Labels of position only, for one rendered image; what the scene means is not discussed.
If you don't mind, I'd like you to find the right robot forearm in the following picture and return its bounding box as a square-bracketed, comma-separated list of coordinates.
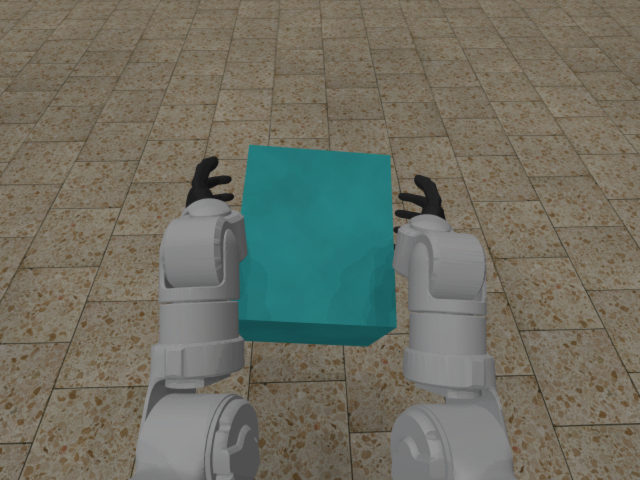
[392, 214, 513, 459]

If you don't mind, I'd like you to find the left robot hand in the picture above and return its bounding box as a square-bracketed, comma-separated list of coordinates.
[186, 156, 234, 208]

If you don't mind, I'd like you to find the left robot forearm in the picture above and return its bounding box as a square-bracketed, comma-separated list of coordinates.
[136, 198, 248, 456]

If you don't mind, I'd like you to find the robot left upper arm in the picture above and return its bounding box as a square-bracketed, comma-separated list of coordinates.
[128, 393, 260, 480]

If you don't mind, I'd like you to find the robot right upper arm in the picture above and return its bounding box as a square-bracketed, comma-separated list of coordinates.
[390, 403, 556, 480]

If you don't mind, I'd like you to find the carton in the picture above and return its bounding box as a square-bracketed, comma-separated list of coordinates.
[230, 145, 397, 347]

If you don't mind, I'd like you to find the right robot hand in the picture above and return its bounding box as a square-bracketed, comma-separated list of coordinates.
[393, 175, 446, 250]

